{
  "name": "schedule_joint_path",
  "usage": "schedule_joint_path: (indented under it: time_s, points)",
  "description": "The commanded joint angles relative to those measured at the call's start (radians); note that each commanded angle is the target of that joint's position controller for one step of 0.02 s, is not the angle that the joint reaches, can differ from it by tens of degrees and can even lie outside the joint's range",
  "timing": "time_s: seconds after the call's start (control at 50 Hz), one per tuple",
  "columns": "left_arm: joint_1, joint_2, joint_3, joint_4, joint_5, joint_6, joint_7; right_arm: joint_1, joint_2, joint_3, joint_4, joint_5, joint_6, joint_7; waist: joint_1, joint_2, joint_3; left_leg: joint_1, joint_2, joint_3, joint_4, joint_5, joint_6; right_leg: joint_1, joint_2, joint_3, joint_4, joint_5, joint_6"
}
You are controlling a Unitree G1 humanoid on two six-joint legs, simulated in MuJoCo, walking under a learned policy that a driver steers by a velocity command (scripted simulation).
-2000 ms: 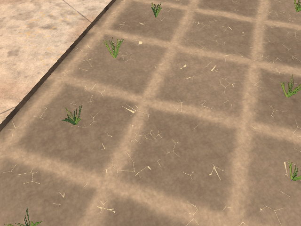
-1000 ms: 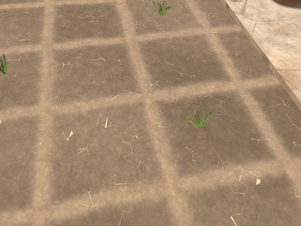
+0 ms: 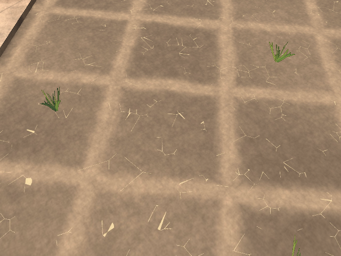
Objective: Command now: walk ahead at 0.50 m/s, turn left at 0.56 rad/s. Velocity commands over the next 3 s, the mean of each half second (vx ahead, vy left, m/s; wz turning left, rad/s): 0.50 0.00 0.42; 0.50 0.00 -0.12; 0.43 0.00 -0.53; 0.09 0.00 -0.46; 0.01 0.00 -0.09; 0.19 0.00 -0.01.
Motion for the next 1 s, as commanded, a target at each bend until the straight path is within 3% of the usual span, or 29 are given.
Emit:
schedule_joint_path:
  time_s: [0.02, 0.08, 0.14, 0.22, 0.28, 0.32, 0.34, 0.36, 0.38, 0.4, 0.42, 0.44, 0.46, 0.48, 0.52, 0.56, 0.62, 0.7, 0.76, 0.8, 0.82, 0.84, 0.86, 0.88, 0.9, 0.92, 0.94, 0.96, 1.0]
  points:
    - [0.037, 0.098, 0.031, -0.066, 0.018, 0.005, 0.005, -0.018, -0.122, -0.029, -0.089, -0.004, -0.023, -0.016, 0.037, 0.056, -0.116, 0.158, 0.251, -0.326, -0.256, 0.265, 0.198, -0.131, -0.039, 0.021, -0.085, 0.08, 0.021]
    - [-0.058, 0.071, 0.02, -0.098, 0.023, 0.017, 0.008, 0.03, -0.152, -0.036, -0.077, 0.003, -0.023, -0.036, 0.012, 0.06, -0.08, 0.118, 0.217, -0.265, -0.264, 0.301, 0.177, -0.16, -0.013, 0.005, -0.266, 0.225, 0.059]
    - [-0.169, 0.047, 0.007, -0.123, 0.015, 0.009, -0.003, 0.068, -0.151, -0.036, -0.067, 0.01, -0.013, -0.047, -0.033, 0.098, -0.066, 0.109, 0.177, -0.242, -0.246, 0.195, 0.131, -0.113, 0.033, 0.004, -0.501, 0.395, 0.064]
    - [-0.252, 0.068, 0.009, -0.148, -0.002, -0.009, -0.026, 0.119, -0.153, -0.036, -0.048, 0.015, -0.002, -0.053, -0.066, 0.116, -0.054, 0.162, 0.212, -0.312, -0.196, 0.108, 0.117, -0.063, 0.069, 0.012, -0.65, 0.438, 0.051]
    - [-0.223, 0.095, 0.018, -0.144, 0.0, -0.024, -0.041, 0.131, -0.142, -0.034, -0.036, 0.009, 0.002, -0.057, -0.051, 0.14, -0.055, 0.249, 0.258, -0.374, -0.126, 0.136, 0.098, -0.024, 0.066, 0.015, -0.696, 0.36, 0.009]
    - [-0.107, 0.12, 0.034, -0.115, 0.006, -0.032, -0.036, 0.108, -0.129, -0.029, -0.042, 0.006, 0.006, -0.055, 0.016, 0.153, -0.092, 0.262, 0.224, -0.363, -0.019, 0.302, 0.069, 0.134, 0.089, -0.026, -0.756, 0.321, -0.039]
    - [0.013, 0.156, 0.047, -0.096, 0.021, -0.037, -0.03, 0.096, -0.091, -0.014, -0.055, -0.002, 0.003, -0.05, 0.073, 0.119, -0.198, 0.205, 0.172, -0.314, 0.162, 0.324, 0.038, 0.341, 0.013, 0.038, -0.729, 0.337, -0.092]
    - [0.158, 0.236, 0.067, -0.075, 0.036, -0.035, -0.026, 0.192, -0.04, 0.004, -0.069, -0.001, -0.004, -0.05, 0.079, -0.072, -0.356, -0.07, 0.053, -0.209, 0.494, 0.09, -0.029, 0.708, -0.187, 0.343, -0.718, 0.288, -0.223]
    - [0.238, 0.229, 0.072, -0.024, 0.012, -0.023, -0.038, 0.264, -0.039, 0.013, -0.06, 0.019, -0.013, -0.052, 0.073, -0.322, -0.399, -0.326, -0.012, -0.163, 0.74, -0.393, -0.07, 0.838, -0.319, 0.714, -0.858, 0.035, -0.324]
    - [0.201, 0.15, 0.048, -0.035, -0.011, -0.019, -0.039, 0.187, -0.126, -0.005, -0.06, 0.028, -0.018, -0.049, 0.095, -0.184, -0.259, -0.434, 0.044, -0.208, 0.828, -0.36, -0.067, 0.749, -0.298, 0.692, -0.899, -0.134, -0.289]
    - [0.145, 0.114, 0.035, -0.045, -0.005, -0.008, -0.035, 0.079, -0.141, -0.007, -0.082, 0.022, -0.018, -0.047, 0.098, -0.09, -0.153, -0.447, 0.086, -0.17, 0.835, -0.278, -0.065, 0.625, -0.257, 0.544, -0.907, -0.109, -0.25]
    - [0.098, 0.098, 0.026, -0.046, 0.005, -0.001, -0.035, 0.016, -0.128, -0.005, -0.1, 0.006, -0.022, -0.044, 0.076, -0.036, -0.075, -0.429, 0.121, -0.136, 0.777, -0.216, -0.065, 0.496, -0.213, 0.439, -0.935, -0.004, -0.236]
    - [0.069, 0.078, 0.017, -0.046, 0.012, 0.0, -0.033, 0.001, -0.118, -0.008, -0.106, -0.006, -0.023, -0.041, 0.05, -0.04, -0.053, -0.392, 0.158, -0.126, 0.709, -0.167, -0.065, 0.423, -0.179, 0.372, -0.955, 0.088, -0.226]
    - [0.058, 0.071, 0.012, -0.044, 0.016, -0.001, -0.033, 0.016, -0.101, -0.007, -0.103, -0.004, -0.022, -0.038, 0.03, -0.064, -0.052, -0.343, 0.176, -0.113, 0.668, -0.143, -0.068, 0.376, -0.151, 0.322, -0.975, 0.156, -0.218]
    - [0.068, 0.08, 0.013, -0.029, 0.007, -0.006, -0.033, 0.032, -0.067, 0.001, -0.097, -0.002, -0.017, -0.035, 0.017, -0.085, -0.063, -0.312, 0.187, -0.082, 0.597, -0.124, -0.08, 0.344, -0.13, 0.249, -1.003, 0.26, -0.229]
    - [0.086, 0.115, 0.021, -0.012, 0.0, -0.006, -0.027, -0.023, -0.048, 0.01, -0.118, -0.008, -0.017, -0.036, 0.026, -0.068, -0.052, -0.335, 0.198, -0.062, 0.49, -0.067, -0.097, 0.34, -0.135, 0.196, -1.029, 0.35, -0.243]
    - [0.114, 0.139, 0.025, 0.009, -0.007, 0.005, -0.02, -0.114, -0.026, 0.022, -0.135, -0.008, -0.024, -0.031, 0.056, -0.056, -0.045, -0.308, 0.192, -0.039, 0.295, 0.097, -0.107, 0.345, -0.11, 0.11, -1.041, 0.397, -0.221]
    - [0.196, 0.149, 0.022, 0.05, -0.02, 0.021, -0.019, -0.24, -0.025, 0.024, -0.167, 0.002, -0.035, -0.016, 0.103, -0.053, -0.017, -0.232, 0.15, -0.014, 0.117, 0.21, -0.112, 0.356, -0.105, 0.084, -1.016, 0.396, -0.201]
    - [0.221, 0.164, 0.026, 0.068, -0.025, 0.039, -0.014, -0.281, -0.047, 0.016, -0.19, 0.007, -0.049, -0.002, 0.095, -0.066, -0.004, -0.202, 0.128, -0.026, 0.037, 0.157, -0.095, 0.412, -0.14, 0.137, -0.961, 0.393, -0.187]
    - [0.203, 0.185, 0.032, 0.07, -0.025, 0.05, -0.007, -0.219, -0.078, 0.002, -0.176, 0.006, -0.058, -0.002, 0.041, -0.079, -0.03, -0.084, 0.11, -0.018, -0.018, 0.115, -0.073, 0.421, -0.148, 0.157, -0.891, 0.45, -0.164]
    - [0.192, 0.176, 0.028, 0.068, -0.024, 0.052, -0.005, -0.12, -0.108, -0.015, -0.146, 0.001, -0.06, -0.008, -0.013, -0.069, -0.086, 0.074, 0.095, -0.002, -0.051, 0.112, -0.05, 0.393, -0.109, 0.13, -0.787, 0.553, -0.14]
    - [0.18, 0.136, 0.013, 0.055, -0.013, 0.048, -0.006, 0.031, -0.16, -0.037, -0.117, -0.014, -0.061, -0.02, -0.085, -0.043, -0.201, 0.323, 0.173, -0.061, -0.016, 0.138, -0.007, 0.282, -0.053, 0.089, -0.582, 0.514, -0.105]
    - [0.234, 0.038, -0.016, 0.021, 0.0, 0.034, -0.007, 0.177, -0.254, -0.059, -0.103, -0.038, -0.053, -0.031, -0.11, 0.155, -0.374, 0.711, 0.43, -0.378, -0.001, 0.109, 0.101, -0.056, 0.072, -0.002, -0.209, 0.179, -0.035]
    - [0.285, 0.038, -0.022, 0.022, -0.021, 0.021, -0.008, 0.212, -0.223, -0.052, -0.084, -0.028, -0.042, -0.027, -0.098, 0.32, -0.465, 0.764, 0.536, -0.677, -0.123, -0.062, 0.181, -0.231, 0.108, 0.056, -0.003, -0.236, -0.02]
    - [0.226, 0.133, 0.006, 0.02, -0.042, 0.021, -0.008, 0.164, -0.154, -0.031, -0.083, -0.018, -0.039, -0.027, -0.1, 0.208, -0.314, 0.644, 0.497, -0.59, -0.159, -0.164, 0.147, -0.307, 0.053, 0.09, 0.087, -0.181, -0.021]
    - [0.159, 0.139, 0.01, 0.004, -0.041, 0.026, -0.008, 0.104, -0.117, -0.018, -0.086, -0.012, -0.039, -0.027, -0.081, 0.164, -0.208, 0.514, 0.459, -0.457, -0.186, -0.158, 0.116, -0.317, 0.014, 0.062, 0.085, -0.097, -0.023]
    - [0.128, 0.126, 0.012, -0.002, -0.03, 0.034, -0.006, 0.039, -0.088, -0.007, -0.081, -0.014, -0.041, -0.023, -0.049, 0.122, -0.134, 0.386, 0.416, -0.364, -0.23, -0.105, 0.102, -0.284, -0.014, 0.05, 0.047, -0.031, -0.019]
    - [0.129, 0.115, 0.018, 0.0, -0.022, 0.047, -0.006, -0.009, -0.061, 0.0, -0.078, -0.018, -0.048, -0.02, -0.016, 0.135, -0.09, 0.295, 0.383, -0.284, -0.27, -0.048, 0.089, -0.241, -0.04, 0.057, 0.006, 0.018, -0.016]
    - [0.151, 0.071, 0.013, 0.003, -0.025, 0.072, -0.008, -0.052, -0.061, -0.006, -0.063, -0.023, -0.062, -0.019, 0.021, 0.139, -0.056, 0.19, 0.363, -0.177, -0.33, 0.049, 0.088, -0.173, -0.055, 0.052, -0.018, 0.075, -0.004]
